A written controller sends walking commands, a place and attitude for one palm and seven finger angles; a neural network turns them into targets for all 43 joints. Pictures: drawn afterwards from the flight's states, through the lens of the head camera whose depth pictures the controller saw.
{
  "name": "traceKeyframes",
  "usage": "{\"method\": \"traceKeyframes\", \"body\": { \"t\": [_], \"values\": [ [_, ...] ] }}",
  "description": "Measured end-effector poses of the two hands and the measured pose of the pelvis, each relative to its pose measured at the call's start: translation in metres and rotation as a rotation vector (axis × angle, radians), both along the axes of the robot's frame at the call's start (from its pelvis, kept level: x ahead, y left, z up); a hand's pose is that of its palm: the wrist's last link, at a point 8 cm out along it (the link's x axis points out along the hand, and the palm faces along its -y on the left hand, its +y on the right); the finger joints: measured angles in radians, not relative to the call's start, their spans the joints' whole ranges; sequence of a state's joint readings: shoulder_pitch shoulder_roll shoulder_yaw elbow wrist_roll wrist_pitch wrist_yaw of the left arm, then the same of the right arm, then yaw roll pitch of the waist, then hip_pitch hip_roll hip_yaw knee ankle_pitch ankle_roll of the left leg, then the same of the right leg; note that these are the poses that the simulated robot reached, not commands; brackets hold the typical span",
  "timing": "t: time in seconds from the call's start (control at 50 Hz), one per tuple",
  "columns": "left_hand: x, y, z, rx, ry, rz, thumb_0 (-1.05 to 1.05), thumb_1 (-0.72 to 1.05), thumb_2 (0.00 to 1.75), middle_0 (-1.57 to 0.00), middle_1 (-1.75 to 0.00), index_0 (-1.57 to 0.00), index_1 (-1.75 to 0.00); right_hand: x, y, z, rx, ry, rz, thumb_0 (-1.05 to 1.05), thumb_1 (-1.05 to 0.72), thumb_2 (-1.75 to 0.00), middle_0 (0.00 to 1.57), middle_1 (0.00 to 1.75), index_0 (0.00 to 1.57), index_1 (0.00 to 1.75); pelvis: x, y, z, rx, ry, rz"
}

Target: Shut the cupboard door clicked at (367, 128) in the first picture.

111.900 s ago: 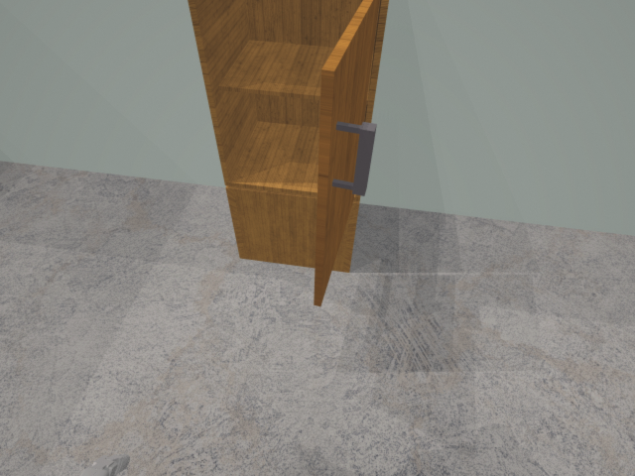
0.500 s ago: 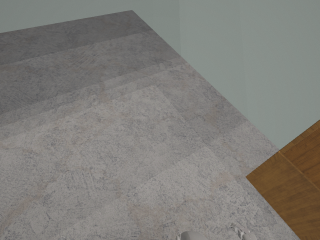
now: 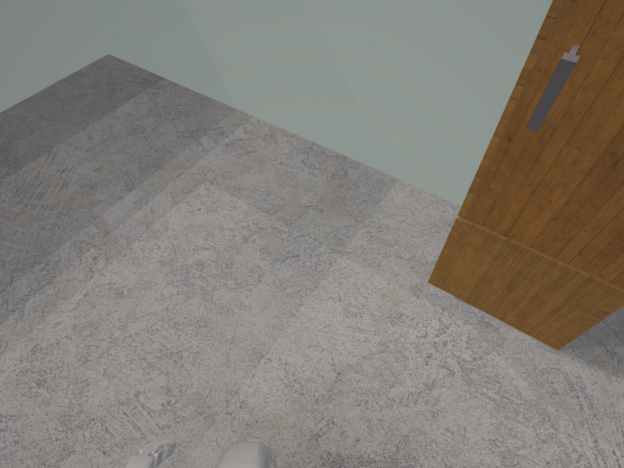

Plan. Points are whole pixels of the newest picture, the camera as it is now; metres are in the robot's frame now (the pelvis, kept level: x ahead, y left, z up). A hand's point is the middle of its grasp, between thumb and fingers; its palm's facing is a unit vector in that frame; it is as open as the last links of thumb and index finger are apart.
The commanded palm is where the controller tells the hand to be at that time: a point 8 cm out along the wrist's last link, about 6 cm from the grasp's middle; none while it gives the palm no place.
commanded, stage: turn to face it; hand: left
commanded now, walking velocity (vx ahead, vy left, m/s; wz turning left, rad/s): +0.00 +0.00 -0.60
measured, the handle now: (553, 89) +0.70 -0.41 +0.07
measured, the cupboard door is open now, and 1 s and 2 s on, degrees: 0 0 0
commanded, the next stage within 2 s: take the last steps up to it in 0.90 s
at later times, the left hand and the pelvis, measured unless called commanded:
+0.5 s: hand (167, 450) +0.16 +0.23 -0.16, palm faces -0.25 -0.94 -0.22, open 7.4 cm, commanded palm none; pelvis +0.02 +0.04 +0.01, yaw -17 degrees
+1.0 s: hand (218, 430) +0.19 +0.16 -0.18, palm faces -0.43 -0.88 -0.18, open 7.4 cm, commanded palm none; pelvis +0.05 +0.03 -0.01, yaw -28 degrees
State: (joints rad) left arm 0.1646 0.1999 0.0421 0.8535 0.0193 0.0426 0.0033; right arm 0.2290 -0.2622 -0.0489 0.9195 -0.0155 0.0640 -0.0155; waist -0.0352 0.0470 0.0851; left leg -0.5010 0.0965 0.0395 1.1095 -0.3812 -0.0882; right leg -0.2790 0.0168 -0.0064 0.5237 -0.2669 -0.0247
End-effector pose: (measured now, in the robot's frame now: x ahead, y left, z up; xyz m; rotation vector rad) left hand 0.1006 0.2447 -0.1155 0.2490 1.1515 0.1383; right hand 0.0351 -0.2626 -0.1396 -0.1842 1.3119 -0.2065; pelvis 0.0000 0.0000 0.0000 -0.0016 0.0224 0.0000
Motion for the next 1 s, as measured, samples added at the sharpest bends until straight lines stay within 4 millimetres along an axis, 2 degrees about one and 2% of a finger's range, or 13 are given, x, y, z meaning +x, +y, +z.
{"method": "traceKeyframes", "body": {
  "t": [0.1,0.22,0.3,0.4,0.5,0.62,0.68,0.74,0.86,1.0],
  "values": [
    [-0.002,0.002,-0.010,-0.036,0.036,-0.021,0.01,0.90,0.89,-0.21,-0.30,-0.20,-0.30,0.021,0.016,0.009,-0.003,-0.068,-0.015,0.00,-0.90,-0.90,0.20,0.30,0.20,0.30,0.004,0.010,0.001,-0.001,0.009,-0.050],
    [0.003,0.028,-0.032,-0.067,0.082,-0.037,0.01,0.90,0.89,-0.21,-0.30,-0.21,-0.30,0.041,0.042,0.016,-0.044,-0.165,-0.040,0.00,-0.90,-0.90,0.20,0.30,0.20,0.30,0.011,0.036,-0.008,-0.013,0.017,-0.123],
    [0.016,0.042,-0.029,-0.065,0.106,-0.077,0.01,0.90,0.89,-0.21,-0.30,-0.20,-0.30,0.031,0.055,0.029,-0.061,-0.169,-0.058,0.00,-0.90,-0.90,0.20,0.30,0.20,0.30,0.014,0.044,0.000,-0.027,0.007,-0.180],
    [0.039,0.047,-0.018,-0.055,0.095,-0.135,0.01,0.90,0.89,-0.20,-0.30,-0.20,-0.30,0.008,0.059,0.035,-0.066,-0.135,-0.123,0.00,-0.90,-0.90,0.20,0.30,0.20,0.30,0.017,0.049,0.008,-0.047,0.005,-0.240],
    [0.069,0.032,-0.011,-0.035,0.074,-0.221,0.01,0.91,0.89,-0.20,-0.30,-0.20,-0.30,-0.027,0.053,0.027,-0.053,-0.091,-0.222,0.00,-0.90,-0.90,0.20,0.30,0.20,0.30,0.018,0.044,0.007,-0.045,0.000,-0.304],
    [0.107,-0.013,-0.008,-0.004,-0.006,-0.350,0.01,0.91,0.89,-0.20,-0.30,-0.20,-0.30,-0.078,0.034,-0.003,-0.014,-0.032,-0.352,0.00,-0.90,-0.90,0.20,0.30,0.20,0.30,0.019,0.022,-0.009,-0.013,-0.010,-0.371],
    [0.112,-0.032,-0.004,0.009,-0.039,-0.387,0.01,0.91,0.89,-0.20,-0.30,-0.20,-0.30,-0.095,0.024,-0.015,-0.005,0.011,-0.399,0.00,-0.90,-0.90,0.20,0.30,0.20,0.30,0.018,0.017,-0.012,-0.018,-0.009,-0.395],
    [0.109,-0.042,0.001,0.013,-0.030,-0.399,0.01,0.90,0.89,-0.20,-0.30,-0.20,-0.30,-0.096,0.021,-0.011,-0.002,0.017,-0.420,0.00,-0.90,-0.90,0.20,0.30,0.20,0.30,0.019,0.015,-0.006,-0.011,-0.010,-0.411],
    [0.102,-0.050,-0.005,-0.018,0.024,-0.421,0.01,0.90,0.89,-0.21,-0.30,-0.20,-0.30,-0.082,0.026,0.005,-0.002,-0.031,-0.436,0.00,-0.91,-0.90,0.19,0.30,0.20,0.30,0.025,0.014,0.002,-0.004,-0.004,-0.441],
    [0.107,-0.034,-0.032,-0.068,0.084,-0.417,0.01,0.90,0.89,-0.21,-0.30,-0.20,-0.30,-0.055,0.046,0.010,-0.047,-0.079,-0.445,0.00,-0.90,-0.90,0.20,0.30,0.20,0.30,0.046,0.031,-0.007,-0.028,0.001,-0.484]
  ]
}}
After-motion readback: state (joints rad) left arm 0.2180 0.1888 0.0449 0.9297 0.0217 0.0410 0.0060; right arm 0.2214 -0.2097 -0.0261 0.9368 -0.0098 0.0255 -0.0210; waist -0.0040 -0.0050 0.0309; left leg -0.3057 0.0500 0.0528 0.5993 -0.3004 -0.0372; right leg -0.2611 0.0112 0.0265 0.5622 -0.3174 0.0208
